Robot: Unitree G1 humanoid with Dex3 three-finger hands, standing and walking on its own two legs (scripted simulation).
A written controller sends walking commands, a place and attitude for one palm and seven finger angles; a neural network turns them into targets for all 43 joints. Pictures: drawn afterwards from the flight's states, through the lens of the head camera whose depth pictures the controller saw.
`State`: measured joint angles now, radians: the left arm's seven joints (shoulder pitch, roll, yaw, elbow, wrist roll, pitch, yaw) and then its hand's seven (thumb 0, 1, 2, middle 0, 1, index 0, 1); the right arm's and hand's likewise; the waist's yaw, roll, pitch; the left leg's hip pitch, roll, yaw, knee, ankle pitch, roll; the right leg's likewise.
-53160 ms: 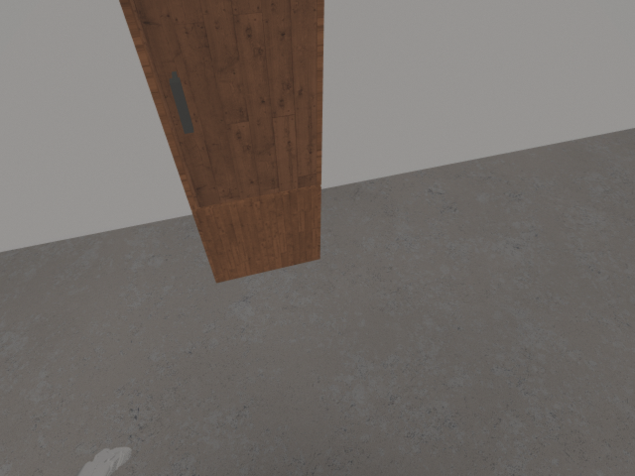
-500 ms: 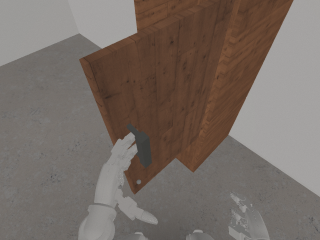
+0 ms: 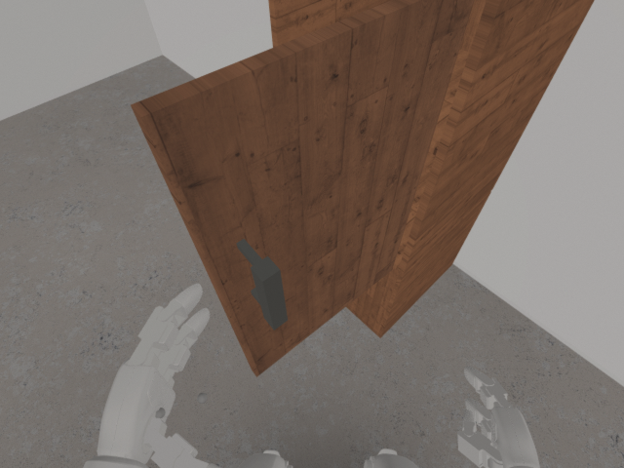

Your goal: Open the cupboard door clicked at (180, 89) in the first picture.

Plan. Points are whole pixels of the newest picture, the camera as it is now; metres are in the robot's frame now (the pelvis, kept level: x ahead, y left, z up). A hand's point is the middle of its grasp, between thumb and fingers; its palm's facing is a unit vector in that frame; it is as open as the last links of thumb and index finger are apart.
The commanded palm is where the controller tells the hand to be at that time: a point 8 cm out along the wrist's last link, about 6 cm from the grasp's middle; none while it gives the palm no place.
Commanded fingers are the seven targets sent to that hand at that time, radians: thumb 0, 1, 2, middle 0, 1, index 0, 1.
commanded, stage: slide the hand sideways off the handle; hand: left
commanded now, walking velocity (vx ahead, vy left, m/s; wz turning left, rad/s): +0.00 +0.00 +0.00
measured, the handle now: (261, 285) +0.32 +0.09 +0.07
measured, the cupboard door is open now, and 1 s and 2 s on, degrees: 86 86 86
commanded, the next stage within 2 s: draw the hand back to the body in 0.10 s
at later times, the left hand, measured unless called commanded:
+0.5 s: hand (156, 404) +0.17 +0.16 +0.11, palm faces -0.04 -1.00 -0.07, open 16.3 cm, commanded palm +0.14 +0.21 +0.12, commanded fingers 0.00 -0.50 0.30 -0.15 -0.30 -0.15 -0.30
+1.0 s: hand (53, 370) +0.18 +0.23 +0.16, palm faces +0.27 -0.89 -0.38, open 13.9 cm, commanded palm +0.14 +0.27 +0.19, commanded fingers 0.00 0.23 0.62 -0.18 -0.30 -0.18 -0.30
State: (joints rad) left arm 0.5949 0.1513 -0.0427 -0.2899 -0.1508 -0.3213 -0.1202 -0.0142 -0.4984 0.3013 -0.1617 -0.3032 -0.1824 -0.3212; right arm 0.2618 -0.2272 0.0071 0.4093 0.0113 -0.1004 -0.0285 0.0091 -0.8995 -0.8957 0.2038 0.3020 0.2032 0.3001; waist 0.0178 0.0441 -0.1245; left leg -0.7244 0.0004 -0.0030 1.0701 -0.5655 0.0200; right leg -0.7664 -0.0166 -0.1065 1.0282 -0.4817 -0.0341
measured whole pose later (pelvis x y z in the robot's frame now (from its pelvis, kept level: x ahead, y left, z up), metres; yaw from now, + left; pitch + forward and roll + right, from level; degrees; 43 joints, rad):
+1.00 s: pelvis +0.00 +0.02 +0.05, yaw +0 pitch +1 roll -2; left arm 0.61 0.31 0.13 -0.46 -0.03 -0.04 0.12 -0.01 -0.09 0.48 -0.17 -0.30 -0.17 -0.31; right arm 0.27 -0.23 0.05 0.53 0.01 -0.14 -0.11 0.01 -0.90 -0.90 0.20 0.30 0.20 0.30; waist 0.05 0.08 -0.05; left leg -0.30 -0.02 0.01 0.71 -0.42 0.04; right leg -0.34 -0.01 -0.09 0.66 -0.33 0.00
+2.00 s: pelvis +0.01 +0.01 +0.08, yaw -1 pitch -3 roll -1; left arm 0.44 0.36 0.38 -0.39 -0.04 -0.13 0.11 0.01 0.89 0.90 -0.21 -0.30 -0.21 -0.31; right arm 0.17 -0.23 0.03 0.62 0.00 -0.09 -0.07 0.01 -0.90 -0.90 0.21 0.30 0.20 0.30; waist 0.05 0.07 0.04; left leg -0.08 0.00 0.03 0.42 -0.28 0.03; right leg -0.12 0.01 -0.07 0.36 -0.18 -0.01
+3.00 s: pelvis -0.15 +0.02 +0.07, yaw -3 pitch +4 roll -3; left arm 0.55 0.42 0.47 -0.58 -0.05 -0.20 0.18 0.01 0.89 0.90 -0.20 -0.30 -0.21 -0.31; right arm 0.19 -0.16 0.01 0.64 -0.02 -0.15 -0.05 0.01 -0.90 -0.90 0.21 0.30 0.21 0.30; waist 0.02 0.00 0.00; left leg -0.45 0.05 0.05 0.37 0.00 0.05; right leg -0.18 0.04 -0.02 0.68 -0.50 0.01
